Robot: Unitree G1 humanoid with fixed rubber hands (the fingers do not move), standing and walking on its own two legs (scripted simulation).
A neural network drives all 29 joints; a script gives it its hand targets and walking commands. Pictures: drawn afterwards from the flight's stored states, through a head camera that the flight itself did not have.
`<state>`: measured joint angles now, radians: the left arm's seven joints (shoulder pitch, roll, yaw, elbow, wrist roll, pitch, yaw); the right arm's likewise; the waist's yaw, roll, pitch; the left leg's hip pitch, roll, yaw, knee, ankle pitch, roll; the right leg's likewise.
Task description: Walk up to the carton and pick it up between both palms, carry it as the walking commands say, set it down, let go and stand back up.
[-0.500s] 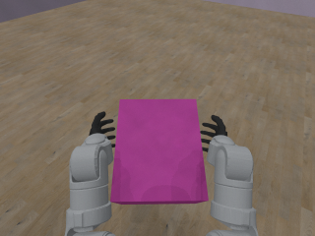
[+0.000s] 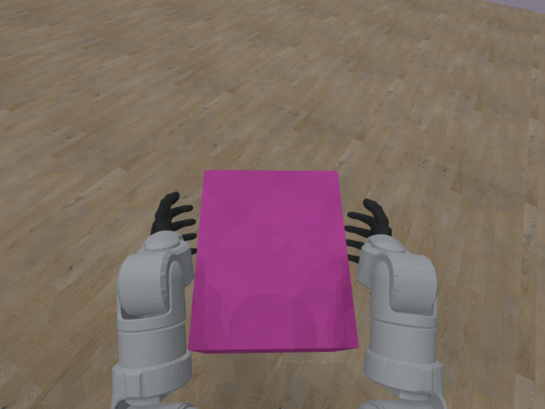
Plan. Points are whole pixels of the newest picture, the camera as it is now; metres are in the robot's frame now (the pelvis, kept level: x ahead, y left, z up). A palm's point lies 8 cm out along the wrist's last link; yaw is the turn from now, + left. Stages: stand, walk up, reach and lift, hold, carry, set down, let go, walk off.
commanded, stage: carry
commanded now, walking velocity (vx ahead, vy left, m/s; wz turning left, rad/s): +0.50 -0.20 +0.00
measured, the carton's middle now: (270, 263) +0.34 +0.01 +0.02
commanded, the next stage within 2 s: none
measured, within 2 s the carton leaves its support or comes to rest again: neither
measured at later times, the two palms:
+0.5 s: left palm (218, 134) +0.57 +0.13 +0.09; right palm (363, 141) +0.58 -0.16 +0.09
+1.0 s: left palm (250, 55) +0.93 +0.09 +0.09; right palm (354, 62) +0.94 -0.19 +0.09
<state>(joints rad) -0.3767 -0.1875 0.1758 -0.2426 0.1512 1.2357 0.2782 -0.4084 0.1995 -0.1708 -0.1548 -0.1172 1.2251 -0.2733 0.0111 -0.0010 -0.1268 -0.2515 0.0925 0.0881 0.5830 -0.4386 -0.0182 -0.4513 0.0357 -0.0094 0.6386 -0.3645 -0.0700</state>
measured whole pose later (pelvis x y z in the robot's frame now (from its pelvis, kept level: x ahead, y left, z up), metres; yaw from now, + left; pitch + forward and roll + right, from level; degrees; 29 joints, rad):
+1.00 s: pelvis +0.63 -0.06 -0.01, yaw +0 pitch +7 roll -1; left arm -0.33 -0.17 0.13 -0.31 0.12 1.20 0.27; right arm -0.36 0.18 -0.13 -0.26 -0.10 1.20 -0.27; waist 0.01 0.00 -0.05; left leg -0.23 0.11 0.17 0.60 -0.48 -0.02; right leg -0.46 0.03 -0.07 1.08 -0.51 -0.06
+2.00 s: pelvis +1.37 -0.23 +0.00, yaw +3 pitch +6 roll +3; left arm -0.29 -0.16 0.11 -0.35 0.10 1.20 0.25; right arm -0.34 0.17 -0.11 -0.31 -0.11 1.21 -0.27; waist 0.00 -0.01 -0.03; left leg -0.49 0.09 0.11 1.01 -0.50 -0.05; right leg -0.26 0.02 -0.13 0.55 -0.40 -0.10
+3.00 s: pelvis +2.00 -0.33 -0.01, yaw +0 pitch +4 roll +0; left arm -0.28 -0.16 0.10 -0.36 0.12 1.23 0.25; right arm -0.33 0.17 -0.10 -0.31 -0.11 1.22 -0.26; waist -0.01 -0.01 -0.02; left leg -0.34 0.08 0.19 0.68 -0.39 0.03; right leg -0.27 -0.01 -0.10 0.83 -0.54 -0.01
